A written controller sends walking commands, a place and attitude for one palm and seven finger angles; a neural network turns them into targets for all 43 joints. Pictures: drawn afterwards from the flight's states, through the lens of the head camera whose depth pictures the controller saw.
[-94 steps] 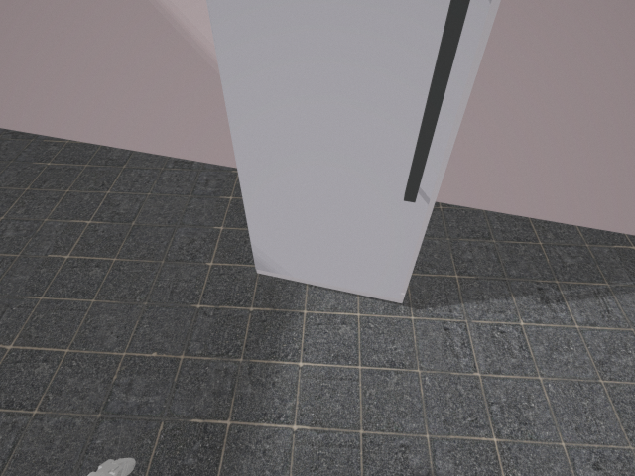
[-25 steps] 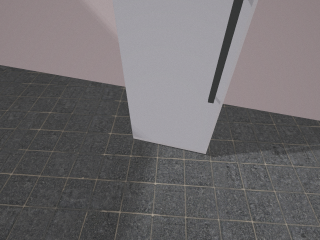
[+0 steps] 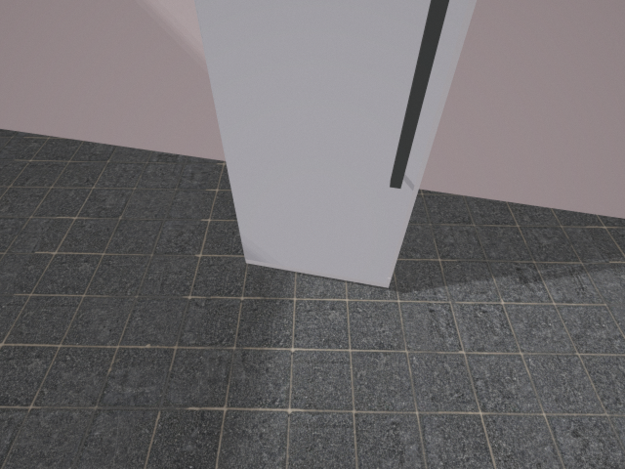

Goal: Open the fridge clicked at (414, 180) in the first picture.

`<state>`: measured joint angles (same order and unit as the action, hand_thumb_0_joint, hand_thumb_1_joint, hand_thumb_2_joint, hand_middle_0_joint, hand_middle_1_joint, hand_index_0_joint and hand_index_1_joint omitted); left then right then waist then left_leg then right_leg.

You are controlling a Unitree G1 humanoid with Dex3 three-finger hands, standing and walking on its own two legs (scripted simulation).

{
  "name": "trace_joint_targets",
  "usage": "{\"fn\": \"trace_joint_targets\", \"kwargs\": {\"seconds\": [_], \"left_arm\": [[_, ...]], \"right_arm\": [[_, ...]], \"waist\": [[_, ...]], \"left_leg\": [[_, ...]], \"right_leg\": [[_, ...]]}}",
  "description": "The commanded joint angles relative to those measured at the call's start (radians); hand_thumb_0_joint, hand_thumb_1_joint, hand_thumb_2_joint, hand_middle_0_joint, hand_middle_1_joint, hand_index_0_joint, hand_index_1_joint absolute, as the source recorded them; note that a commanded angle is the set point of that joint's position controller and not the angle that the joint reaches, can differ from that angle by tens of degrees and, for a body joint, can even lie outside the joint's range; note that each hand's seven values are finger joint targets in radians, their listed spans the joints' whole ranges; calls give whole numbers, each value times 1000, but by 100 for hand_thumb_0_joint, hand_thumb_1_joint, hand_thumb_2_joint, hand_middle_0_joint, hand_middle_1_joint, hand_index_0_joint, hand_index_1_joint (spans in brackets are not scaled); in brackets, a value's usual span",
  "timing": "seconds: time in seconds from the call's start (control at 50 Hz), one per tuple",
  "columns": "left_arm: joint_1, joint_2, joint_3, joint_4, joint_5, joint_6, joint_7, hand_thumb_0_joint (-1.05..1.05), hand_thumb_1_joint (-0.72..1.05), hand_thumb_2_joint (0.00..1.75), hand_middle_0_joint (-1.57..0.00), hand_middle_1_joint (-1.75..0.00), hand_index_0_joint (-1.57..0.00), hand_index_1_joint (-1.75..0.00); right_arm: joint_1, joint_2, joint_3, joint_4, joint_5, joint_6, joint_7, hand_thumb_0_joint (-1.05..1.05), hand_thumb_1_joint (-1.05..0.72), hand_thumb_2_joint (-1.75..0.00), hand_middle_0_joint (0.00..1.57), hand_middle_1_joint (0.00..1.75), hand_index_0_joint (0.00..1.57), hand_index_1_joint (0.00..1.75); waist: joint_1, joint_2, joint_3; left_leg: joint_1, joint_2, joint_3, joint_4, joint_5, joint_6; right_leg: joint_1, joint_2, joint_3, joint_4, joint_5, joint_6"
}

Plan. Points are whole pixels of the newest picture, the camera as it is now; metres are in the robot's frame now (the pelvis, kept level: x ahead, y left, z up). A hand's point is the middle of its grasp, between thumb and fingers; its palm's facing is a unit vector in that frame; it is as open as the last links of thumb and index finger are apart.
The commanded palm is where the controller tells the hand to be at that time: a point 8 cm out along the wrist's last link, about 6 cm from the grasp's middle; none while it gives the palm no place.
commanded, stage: turn to face it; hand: right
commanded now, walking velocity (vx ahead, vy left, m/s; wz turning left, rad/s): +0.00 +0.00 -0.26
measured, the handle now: (417, 88) +0.82 -0.17 +0.08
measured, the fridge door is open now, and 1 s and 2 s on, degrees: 0 0 0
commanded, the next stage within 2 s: take the last steps up to it in 0.18 s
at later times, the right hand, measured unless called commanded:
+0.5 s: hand out of the picture -0.01 -0.20 -0.19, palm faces +0.11 +0.98 -0.19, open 7.4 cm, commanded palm none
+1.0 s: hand out of the picture +0.11 -0.15 -0.19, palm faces +0.15 +0.98 -0.11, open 7.4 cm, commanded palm none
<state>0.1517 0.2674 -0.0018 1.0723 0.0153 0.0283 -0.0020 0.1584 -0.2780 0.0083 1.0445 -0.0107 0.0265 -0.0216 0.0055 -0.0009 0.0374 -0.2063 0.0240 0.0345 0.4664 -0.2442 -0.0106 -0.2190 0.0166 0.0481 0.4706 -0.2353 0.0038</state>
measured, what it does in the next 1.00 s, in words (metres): walks ahead: left foot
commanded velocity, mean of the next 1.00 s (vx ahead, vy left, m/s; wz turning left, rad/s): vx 0.22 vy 0.06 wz -0.06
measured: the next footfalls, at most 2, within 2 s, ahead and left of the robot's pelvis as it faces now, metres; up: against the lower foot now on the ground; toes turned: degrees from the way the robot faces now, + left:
left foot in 0.74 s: +0.15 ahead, +0.12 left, +0.00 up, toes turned +0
right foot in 1.06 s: +0.28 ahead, -0.12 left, +0.00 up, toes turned -15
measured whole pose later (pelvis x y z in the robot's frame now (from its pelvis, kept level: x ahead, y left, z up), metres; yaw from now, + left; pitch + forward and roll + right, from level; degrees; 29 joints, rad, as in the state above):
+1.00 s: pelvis +0.17 +0.00 -0.01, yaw -6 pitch +1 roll +2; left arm 0.23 0.16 0.06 1.04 0.03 -0.01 -0.01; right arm 0.38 -0.13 -0.03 1.12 -0.03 -0.04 -0.01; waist 0.00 0.01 0.01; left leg -0.10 0.00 0.11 0.43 -0.35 0.00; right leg -0.47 -0.10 -0.11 0.80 -0.33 0.00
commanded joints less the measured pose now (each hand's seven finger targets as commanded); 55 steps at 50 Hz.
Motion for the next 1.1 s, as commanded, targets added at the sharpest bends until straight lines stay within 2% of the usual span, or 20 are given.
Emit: {"fn": "trace_joint_targets", "kwargs": {"seconds": [0.0,0.24,0.34,0.4,0.44,0.48,0.5,0.6,0.68,0.7,0.72,0.74,0.76,0.84,0.94,1.0,1.02,1.04,1.06,1.08], "left_arm": [[24,123,30,-67,-3,-14,6,0,90,90,-20,-30,-20,-30],[63,83,53,-117,0,-13,12,0,90,90,-20,-30,-20,-30],[126,24,43,-104,16,-11,13,0,90,90,-20,-30,-20,-30],[180,-5,42,-76,18,-25,11,0,90,90,-20,-30,-20,-30],[229,17,45,-56,19,-36,13,0,90,90,-20,-30,-20,-30],[303,97,64,-38,20,-51,22,0,90,90,-20,-30,-20,-30],[320,111,71,-34,17,-58,26,0,90,90,-20,-30,-20,-30],[255,89,66,-37,16,-80,38,0,90,90,-20,-30,-20,-30],[231,58,68,-12,10,-73,35,0,90,90,-20,-30,-20,-30],[232,20,61,-17,5,-75,28,0,90,90,-20,-30,-20,-30],[210,-52,46,-50,1,-83,22,0,90,90,-20,-30,-20,-30],[117,-22,56,-93,7,-79,17,0,90,90,-20,-30,-20,-30],[86,-18,63,-90,9,-75,12,0,90,90,-20,-30,-20,-30],[109,-66,64,-63,16,-62,-7,0,90,90,-20,-30,-20,-30],[71,-89,59,-86,7,-67,-18,0,90,90,-20,-30,-20,-30],[180,-63,65,-50,9,-82,-8,0,90,90,-20,-30,-20,-30],[282,-15,74,-18,12,-90,2,0,90,90,-20,-30,-20,-30],[403,102,103,6,27,-98,15,0,90,90,-20,-30,-20,-30],[457,156,108,25,18,-89,25,0,90,90,-20,-30,-20,-30],[401,128,99,26,12,-84,38,0,90,90,-20,-30,-20,-30]], "right_arm": [[34,-148,-42,-64,-2,-14,-10,0,-90,-90,20,30,20,30],[102,-69,-64,-88,-8,-9,-16,0,-90,-90,20,30,20,30],[140,-78,-65,-64,-20,-14,-4,0,-90,-90,20,30,20,30],[145,-65,-60,-43,-16,-23,4,0,-90,-90,20,30,20,30],[142,-33,-54,-39,-14,-27,13,0,-90,-90,20,30,20,30],[109,21,-44,-62,-17,-35,23,0,-90,-90,20,30,20,30],[85,14,-46,-76,-22,-40,26,0,-90,-90,20,30,20,30],[82,42,-53,-85,-10,-63,47,0,-90,-90,20,30,20,30],[255,47,-62,-5,-10,-66,43,0,-90,-90,20,30,20,30],[313,-7,-75,17,-13,-74,33,0,-90,-90,20,30,20,30],[385,-92,-96,32,-20,-78,18,0,-90,-90,20,30,20,30],[426,-110,-99,36,-10,-71,14,0,-90,-90,20,30,20,30],[384,-94,-96,37,-10,-75,11,0,-90,-90,20,30,20,30],[236,7,-70,15,-25,-84,0,0,-90,-90,20,30,20,30],[264,-6,-68,43,-23,-88,4,0,-90,-90,20,30,20,30],[240,-7,-72,48,-14,-85,7,0,-90,-90,20,30,20,30],[254,20,-67,46,-9,-83,9,0,-90,-90,20,30,20,30],[288,76,-62,27,-1,-79,17,0,-90,-90,20,30,20,30],[246,59,-60,-8,-10,-78,17,0,-90,-90,20,30,20,30],[181,39,-67,-11,-16,-69,17,0,-90,-90,20,30,20,30]], "waist": [[-10,47,-58],[-17,-39,-51],[-8,122,-19],[21,54,24],[36,-70,88],[61,-250,124],[65,-243,143],[26,-152,28],[-49,-54,-31],[-79,67,-47],[-113,282,-39],[-134,214,-6],[-114,216,33],[-16,92,91],[-5,133,90],[57,63,36],[96,-36,-27],[129,-272,-117],[139,-361,-129],[124,-252,-58]], "left_leg": [[18,145,-96,-55,96,27],[22,108,-37,22,-66,15],[-40,185,-141,-157,-499,61],[-144,180,-110,-147,-491,75],[-208,94,-9,-7,-425,48],[-321,-30,95,304,-277,15],[-416,-10,44,418,-279,22],[-287,45,0,317,-249,7],[133,-10,74,-19,7,4],[305,90,-52,-72,-77,39],[391,315,-364,-199,-209,130],[311,394,-481,-285,-329,197],[221,376,-501,-319,-421,219],[4,272,-200,-274,-118,182],[-33,216,-98,-236,43,166],[-68,153,-30,-82,120,124],[-122,110,2,115,183,98],[-308,1,85,423,-56,37],[-407,-46,36,666,-337,31],[-448,11,-38,777,-273,41]], "right_leg": [[-51,-84,66,-3,167,-14],[-196,-95,187,-26,44,-58],[-216,-19,51,88,-295,-38],[-109,-35,-6,114,-232,-44],[-97,-95,112,-38,-351,-69],[-43,-269,443,-287,-510,-159],[11,-318,528,-315,-437,-218],[68,-281,300,-215,34,-203],[-108,-164,119,-30,-48,-98],[-272,-121,55,100,-117,-66],[-459,-25,-92,349,-259,-28],[-511,-49,-79,510,-364,-27],[-532,-90,-57,606,-304,-29],[-387,-146,-106,548,-167,-5],[-227,-112,-180,285,-75,-5],[27,-62,-228,101,32,-12],[204,-101,-169,29,24,-28],[377,-363,199,-84,8,-121],[377,-503,411,-227,4,-182],[275,-512,399,-242,21,-193]]}}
